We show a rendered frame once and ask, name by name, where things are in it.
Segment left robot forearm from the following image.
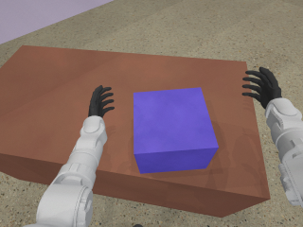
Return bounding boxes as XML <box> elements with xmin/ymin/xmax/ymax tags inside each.
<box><xmin>36</xmin><ymin>115</ymin><xmax>108</xmax><ymax>221</ymax></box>

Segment robot right hand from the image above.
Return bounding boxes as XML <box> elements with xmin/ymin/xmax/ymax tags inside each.
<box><xmin>241</xmin><ymin>67</ymin><xmax>282</xmax><ymax>110</ymax></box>

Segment pedestal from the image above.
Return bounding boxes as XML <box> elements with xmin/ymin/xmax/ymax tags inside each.
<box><xmin>0</xmin><ymin>45</ymin><xmax>271</xmax><ymax>218</ymax></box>

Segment carton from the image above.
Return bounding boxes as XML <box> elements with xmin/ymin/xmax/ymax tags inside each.
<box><xmin>134</xmin><ymin>87</ymin><xmax>219</xmax><ymax>174</ymax></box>

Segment right robot upper arm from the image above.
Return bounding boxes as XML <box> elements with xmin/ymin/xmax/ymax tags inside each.
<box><xmin>278</xmin><ymin>157</ymin><xmax>303</xmax><ymax>208</ymax></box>

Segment robot left hand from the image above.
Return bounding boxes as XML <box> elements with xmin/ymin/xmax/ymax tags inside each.
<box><xmin>88</xmin><ymin>85</ymin><xmax>115</xmax><ymax>118</ymax></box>

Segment left robot upper arm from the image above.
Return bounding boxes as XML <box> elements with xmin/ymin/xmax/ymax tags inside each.
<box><xmin>23</xmin><ymin>183</ymin><xmax>93</xmax><ymax>227</ymax></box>

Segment right robot forearm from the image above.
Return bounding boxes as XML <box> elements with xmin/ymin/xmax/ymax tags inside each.
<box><xmin>264</xmin><ymin>97</ymin><xmax>303</xmax><ymax>163</ymax></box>

